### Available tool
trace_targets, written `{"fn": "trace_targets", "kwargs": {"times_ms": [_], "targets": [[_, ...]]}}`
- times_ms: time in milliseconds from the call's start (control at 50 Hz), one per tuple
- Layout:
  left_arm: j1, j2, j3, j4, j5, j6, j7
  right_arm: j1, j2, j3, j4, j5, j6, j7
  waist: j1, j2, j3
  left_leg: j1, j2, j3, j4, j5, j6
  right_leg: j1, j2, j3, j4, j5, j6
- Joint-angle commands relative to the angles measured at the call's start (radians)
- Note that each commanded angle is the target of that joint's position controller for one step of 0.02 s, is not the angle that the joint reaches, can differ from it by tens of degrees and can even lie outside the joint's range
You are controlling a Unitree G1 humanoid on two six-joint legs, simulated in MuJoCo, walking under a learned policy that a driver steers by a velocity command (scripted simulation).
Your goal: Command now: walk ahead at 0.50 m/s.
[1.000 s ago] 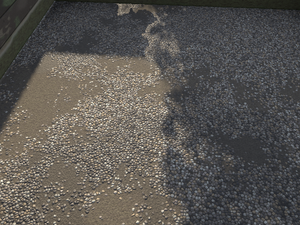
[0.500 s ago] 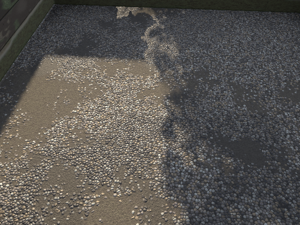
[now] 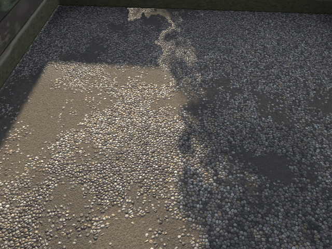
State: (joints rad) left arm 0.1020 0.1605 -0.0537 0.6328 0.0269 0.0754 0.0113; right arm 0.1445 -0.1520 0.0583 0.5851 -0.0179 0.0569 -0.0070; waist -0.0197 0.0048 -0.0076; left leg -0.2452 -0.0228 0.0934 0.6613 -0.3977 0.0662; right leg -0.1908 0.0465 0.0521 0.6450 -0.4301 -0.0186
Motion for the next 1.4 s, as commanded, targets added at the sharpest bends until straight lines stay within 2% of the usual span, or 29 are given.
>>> {"fn": "trace_targets", "kwargs": {"times_ms": [20, 40, 60, 100, 120, 180, 200, 280, 320, 440, 460, 500, 620, 640, 680, 800, 820, 840, 900, 940, 1080, 1100, 1120, 1180, 1200, 1280, 1300, 1380, 1400], "targets": [[-0.08, 0.063, 0.016, -0.087, 0.001, -0.017, 0.0, -0.076, -0.067, -0.018, -0.094, 0.001, -0.011, -0.003, 0.003, 0.011, -0.041, -0.004, 0.091, -0.116, -0.127, 0.294, 0.01, -0.001, -0.032, 0.049, -0.064, 0.261, -0.015], [-0.122, 0.077, 0.017, -0.112, -0.001, -0.008, -0.003, -0.12, -0.064, -0.017, -0.111, -0.01, -0.016, 0.01, -0.008, 0.013, -0.004, -0.018, 0.086, -0.084, -0.078, 0.453, 0.004, -0.034, -0.053, 0.065, -0.051, 0.46, -0.014], [-0.061, 0.072, 0.021, -0.082, -0.001, -0.017, 0.002, -0.042, -0.061, -0.018, -0.087, -0.006, -0.019, 0.0, -0.003, -0.003, -0.122, 0.032, 0.087, -0.105, -0.107, 0.318, 0.006, 0.036, -0.04, 0.055, -0.053, 0.307, -0.019], [-0.12, 0.077, 0.018, -0.112, -0.001, -0.01, 0.0, -0.117, -0.066, -0.018, -0.108, -0.011, -0.021, 0.01, -0.008, 0.009, -0.016, -0.013, 0.085, -0.082, -0.074, 0.457, 0.003, -0.028, -0.056, 0.067, -0.051, 0.474, -0.016], [-0.062, 0.071, 0.021, -0.082, -0.001, -0.017, 0.004, -0.043, -0.061, -0.018, -0.085, -0.005, -0.022, -0.001, -0.003, -0.008, -0.13, 0.038, 0.087, -0.104, -0.104, 0.322, 0.006, 0.04, -0.041, 0.056, -0.052, 0.313, -0.021], [-0.124, 0.075, 0.017, -0.112, 0.0, -0.008, 0.0, -0.12, -0.064, -0.017, -0.109, -0.01, -0.019, 0.009, -0.008, 0.01, -0.011, -0.013, 0.087, -0.082, -0.073, 0.461, 0.004, -0.032, -0.054, 0.066, -0.049, 0.467, -0.016], [-0.064, 0.071, 0.021, -0.083, 0.0, -0.015, 0.004, -0.043, -0.061, -0.018, -0.087, -0.005, -0.019, -0.001, -0.003, -0.003, -0.121, 0.033, 0.088, -0.104, -0.105, 0.326, 0.006, 0.035, -0.038, 0.055, -0.05, 0.307, -0.019], [-0.123, 0.078, 0.018, -0.112, -0.001, -0.008, 0.0, -0.117, -0.066, -0.017, -0.11, -0.01, -0.018, 0.009, -0.008, 0.01, -0.005, -0.016, 0.087, -0.082, -0.074, 0.459, 0.004, -0.035, -0.052, 0.066, -0.048, 0.464, -0.016], [-0.054, 0.072, 0.022, -0.082, -0.001, -0.016, 0.005, -0.027, -0.06, -0.018, -0.081, -0.006, -0.024, 0.0, -0.003, -0.008, -0.151, 0.041, 0.087, -0.1, -0.097, 0.331, 0.004, 0.048, -0.04, 0.055, -0.045, 0.321, -0.019], [-0.076, 0.064, 0.016, -0.085, 0.001, -0.018, 0.001, -0.067, -0.066, -0.018, -0.094, 0.0, -0.013, -0.004, 0.003, 0.01, -0.046, -0.003, 0.091, -0.113, -0.124, 0.291, 0.011, -0.001, -0.031, 0.053, -0.06, 0.268, -0.017], [-0.119, 0.079, 0.017, -0.11, -0.001, -0.009, -0.001, -0.113, -0.065, -0.017, -0.111, -0.012, -0.018, 0.009, -0.009, 0.012, -0.005, -0.019, 0.086, -0.082, -0.073, 0.452, 0.005, -0.036, -0.053, 0.069, -0.048, 0.468, -0.016], [-0.052, 0.074, 0.022, -0.08, -0.001, -0.017, 0.006, -0.023, -0.06, -0.018, -0.081, -0.007, -0.025, 0.0, -0.004, -0.012, -0.153, 0.042, 0.086, -0.099, -0.096, 0.325, 0.004, 0.048, -0.041, 0.057, -0.045, 0.327, -0.021], [-0.074, 0.064, 0.016, -0.084, 0.001, -0.017, 0.002, -0.064, -0.066, -0.018, -0.093, -0.001, -0.013, -0.005, 0.002, 0.01, -0.047, -0.002, 0.091, -0.111, -0.121, 0.293, 0.01, -0.002, -0.031, 0.054, -0.059, 0.272, -0.017], [-0.117, 0.079, 0.017, -0.109, 0.0, -0.009, -0.001, -0.111, -0.064, -0.017, -0.11, -0.012, -0.018, 0.009, -0.009, 0.013, -0.006, -0.017, 0.086, -0.08, -0.071, 0.454, 0.005, -0.037, -0.052, 0.07, -0.046, 0.472, -0.016], [-0.05, 0.074, 0.022, -0.079, -0.001, -0.017, 0.007, -0.021, -0.06, -0.018, -0.08, -0.007, -0.025, -0.001, -0.004, -0.011, -0.154, 0.043, 0.086, -0.097, -0.093, 0.328, 0.004, 0.047, -0.04, 0.059, -0.044, 0.331, -0.021], [-0.073, 0.064, 0.016, -0.084, 0.001, -0.017, 0.002, -0.063, -0.066, -0.017, -0.093, -0.001, -0.013, -0.005, 0.003, 0.01, -0.047, -0.002, 0.092, -0.11, -0.12, 0.294, 0.011, -0.003, -0.03, 0.055, -0.057, 0.274, -0.018], [-0.116, 0.079, 0.017, -0.109, 0.0, -0.009, 0.0, -0.109, -0.064, -0.017, -0.11, -0.012, -0.018, 0.008, -0.008, 0.013, -0.006, -0.018, 0.087, -0.079, -0.069, 0.455, 0.005, -0.039, -0.052, 0.071, -0.045, 0.474, -0.017], [-0.055, 0.074, 0.021, -0.079, 0.0, -0.017, 0.005, -0.031, -0.061, -0.018, -0.086, -0.007, -0.021, -0.002, -0.003, -0.005, -0.124, 0.032, 0.088, -0.099, -0.099, 0.32, 0.007, 0.032, -0.038, 0.061, -0.047, 0.32, -0.021], [-0.119, 0.078, 0.017, -0.109, 0.0, -0.009, 0.002, -0.111, -0.065, -0.018, -0.108, -0.011, -0.021, 0.006, -0.008, 0.009, -0.011, -0.012, 0.087, -0.077, -0.065, 0.461, 0.004, -0.036, -0.054, 0.073, -0.044, 0.485, -0.019], [-0.053, 0.072, 0.021, -0.08, -0.001, -0.015, 0.007, -0.022, -0.059, -0.017, -0.079, -0.007, -0.024, -0.002, -0.003, -0.009, -0.148, 0.04, 0.088, -0.095, -0.091, 0.333, 0.004, 0.042, -0.038, 0.058, -0.04, 0.331, -0.021], [-0.072, 0.065, 0.016, -0.083, 0.001, -0.018, 0.002, -0.06, -0.066, -0.018, -0.093, -0.001, -0.015, -0.006, 0.003, 0.008, -0.047, -0.003, 0.092, -0.108, -0.118, 0.288, 0.011, -0.004, -0.03, 0.058, -0.056, 0.276, -0.018], [-0.116, 0.08, 0.017, -0.109, 0.0, -0.01, 0.0, -0.108, -0.065, -0.017, -0.11, -0.012, -0.019, 0.007, -0.008, 0.012, -0.006, -0.019, 0.087, -0.078, -0.068, 0.451, 0.005, -0.04, -0.052, 0.074, -0.044, 0.477, -0.018], [-0.056, 0.074, 0.021, -0.079, -0.001, -0.018, 0.006, -0.03, -0.061, -0.018, -0.086, -0.008, -0.022, -0.003, -0.004, -0.007, -0.122, 0.031, 0.088, -0.097, -0.098, 0.315, 0.007, 0.03, -0.038, 0.064, -0.046, 0.323, -0.022], [-0.119, 0.077, 0.017, -0.109, -0.001, -0.009, 0.003, -0.109, -0.065, -0.017, -0.108, -0.012, -0.021, 0.006, -0.008, 0.008, -0.011, -0.013, 0.087, -0.076, -0.064, 0.458, 0.003, -0.038, -0.053, 0.075, -0.043, 0.486, -0.02], [-0.06, 0.072, 0.02, -0.081, -0.001, -0.016, 0.007, -0.032, -0.061, -0.018, -0.086, -0.007, -0.021, -0.004, -0.004, -0.007, -0.121, 0.032, 0.088, -0.095, -0.095, 0.324, 0.005, 0.029, -0.037, 0.063, -0.044, 0.325, -0.023], [-0.118, 0.078, 0.017, -0.111, 0.0, -0.008, 0.002, -0.109, -0.065, -0.017, -0.108, -0.011, -0.019, 0.006, -0.008, 0.013, -0.006, -0.016, 0.088, -0.075, -0.065, 0.46, 0.003, -0.042, -0.049, 0.073, -0.041, 0.477, -0.018], [-0.057, 0.071, 0.02, -0.08, 0.0, -0.015, 0.006, -0.031, -0.06, -0.017, -0.085, -0.007, -0.02, -0.004, -0.003, -0.002, -0.119, 0.029, 0.09, -0.096, -0.096, 0.323, 0.006, 0.026, -0.036, 0.062, -0.043, 0.32, -0.022], [-0.118, 0.078, 0.017, -0.111, 0.0, -0.008, 0.002, -0.108, -0.065, -0.017, -0.108, -0.011, -0.019, 0.006, -0.008, 0.012, -0.006, -0.016, 0.089, -0.075, -0.064, 0.459, 0.004, -0.042, -0.049, 0.074, -0.041, 0.478, -0.019], [-0.058, 0.072, 0.02, -0.08, 0.0, -0.015, 0.006, -0.031, -0.06, -0.017, -0.085, -0.007, -0.02, -0.004, -0.003, -0.003, -0.118, 0.028, 0.09, -0.095, -0.095, 0.322, 0.006, 0.025, -0.036, 0.063, -0.043, 0.322, -0.022]]}}
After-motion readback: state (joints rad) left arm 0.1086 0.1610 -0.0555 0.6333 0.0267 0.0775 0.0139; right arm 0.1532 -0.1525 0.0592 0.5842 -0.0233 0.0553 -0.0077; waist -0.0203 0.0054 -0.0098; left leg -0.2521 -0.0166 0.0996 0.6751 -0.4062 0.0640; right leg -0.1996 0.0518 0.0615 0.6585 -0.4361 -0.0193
